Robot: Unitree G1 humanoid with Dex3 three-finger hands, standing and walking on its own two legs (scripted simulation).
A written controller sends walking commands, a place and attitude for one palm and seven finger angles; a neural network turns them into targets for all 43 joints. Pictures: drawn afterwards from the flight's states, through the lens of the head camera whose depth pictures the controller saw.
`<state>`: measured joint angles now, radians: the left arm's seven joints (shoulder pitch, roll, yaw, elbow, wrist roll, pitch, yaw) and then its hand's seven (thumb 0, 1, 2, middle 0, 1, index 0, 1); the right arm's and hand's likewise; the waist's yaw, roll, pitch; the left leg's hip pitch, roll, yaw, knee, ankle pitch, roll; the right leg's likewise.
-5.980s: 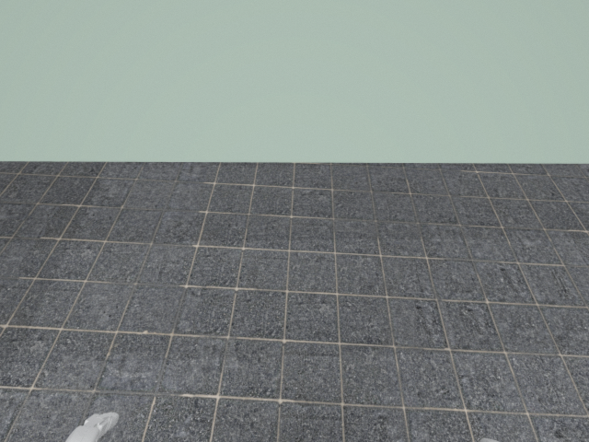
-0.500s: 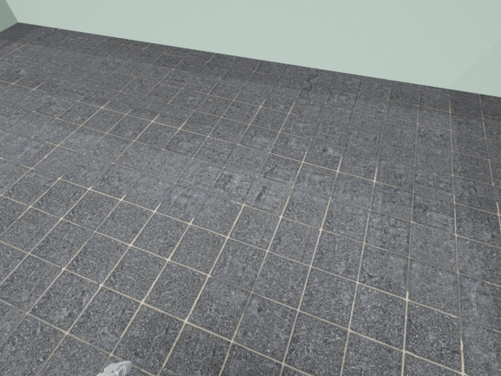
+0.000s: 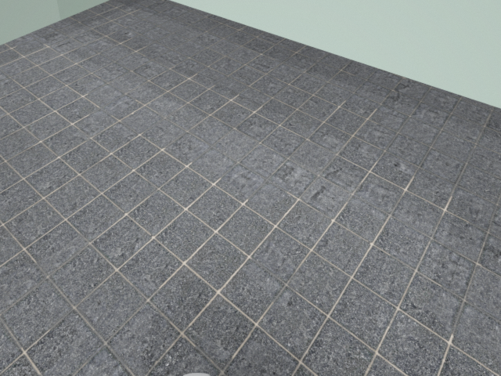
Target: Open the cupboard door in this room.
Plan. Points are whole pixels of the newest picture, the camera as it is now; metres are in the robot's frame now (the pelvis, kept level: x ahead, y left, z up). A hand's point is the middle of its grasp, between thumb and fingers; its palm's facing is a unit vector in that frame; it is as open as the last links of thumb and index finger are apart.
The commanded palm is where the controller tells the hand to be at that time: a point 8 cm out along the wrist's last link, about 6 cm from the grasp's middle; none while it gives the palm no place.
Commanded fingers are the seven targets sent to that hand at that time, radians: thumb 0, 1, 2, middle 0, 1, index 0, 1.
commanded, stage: turn or walk to find it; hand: left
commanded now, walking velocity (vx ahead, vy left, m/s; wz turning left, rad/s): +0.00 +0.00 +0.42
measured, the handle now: out of the picture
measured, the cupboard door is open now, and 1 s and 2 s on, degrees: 0 0 0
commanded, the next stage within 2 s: none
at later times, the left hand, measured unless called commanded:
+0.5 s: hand out of the picture +0.06 +0.23 -0.15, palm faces +0.19 -0.95 -0.26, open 7.4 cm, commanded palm none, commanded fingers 0.00 0.90 0.90 -0.20 -0.30 -0.20 -0.30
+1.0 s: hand out of the picture -0.11 +0.17 -0.16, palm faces +0.45 -0.86 -0.24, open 7.4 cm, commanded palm none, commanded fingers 0.00 0.90 0.90 -0.20 -0.30 -0.20 -0.30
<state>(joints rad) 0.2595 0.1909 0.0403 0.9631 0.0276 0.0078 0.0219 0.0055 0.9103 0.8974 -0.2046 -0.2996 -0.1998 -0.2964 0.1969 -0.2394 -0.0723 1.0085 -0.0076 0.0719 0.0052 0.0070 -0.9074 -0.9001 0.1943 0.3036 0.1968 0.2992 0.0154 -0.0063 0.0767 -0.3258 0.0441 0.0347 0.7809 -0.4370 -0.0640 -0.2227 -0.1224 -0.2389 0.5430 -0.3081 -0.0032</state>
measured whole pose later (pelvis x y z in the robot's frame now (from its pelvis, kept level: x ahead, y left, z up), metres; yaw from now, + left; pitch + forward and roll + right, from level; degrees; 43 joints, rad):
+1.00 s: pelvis -0.06 -0.02 +0.00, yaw +25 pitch +0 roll +1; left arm 0.25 0.19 0.04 0.96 0.03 0.01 0.02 0.01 0.90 0.90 -0.20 -0.30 -0.20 -0.30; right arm 0.21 -0.24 -0.07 1.01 -0.01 0.07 0.01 0.01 -0.91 -0.90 0.19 0.30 0.20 0.30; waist 0.02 -0.01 0.07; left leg -0.31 0.05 0.04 0.78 -0.46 -0.06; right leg -0.25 -0.13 -0.25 0.54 -0.27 -0.01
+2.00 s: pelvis -0.11 -0.05 +0.00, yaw +51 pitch +0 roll +0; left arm 0.24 0.20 0.04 0.96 0.03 0.01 0.02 0.01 0.90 0.90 -0.20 -0.30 -0.20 -0.30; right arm 0.21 -0.24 -0.07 1.00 -0.01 0.07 0.01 0.01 -0.91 -0.90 0.19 0.30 0.20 0.30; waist 0.01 -0.01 0.08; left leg -0.31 0.05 0.04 0.77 -0.44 -0.06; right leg -0.25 -0.14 -0.24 0.56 -0.28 0.01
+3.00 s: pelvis -0.12 -0.10 +0.00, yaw +76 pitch +0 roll +1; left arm 0.26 0.18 0.04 0.96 0.03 0.01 0.02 0.01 0.91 0.90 -0.20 -0.30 -0.20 -0.30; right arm 0.22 -0.25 -0.08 1.01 -0.01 0.08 0.01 0.01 -0.91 -0.90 0.19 0.30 0.20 0.30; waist 0.01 0.01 0.07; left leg -0.36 0.05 0.01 0.89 -0.44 -0.07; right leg -0.23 -0.12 -0.24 0.52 -0.27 -0.02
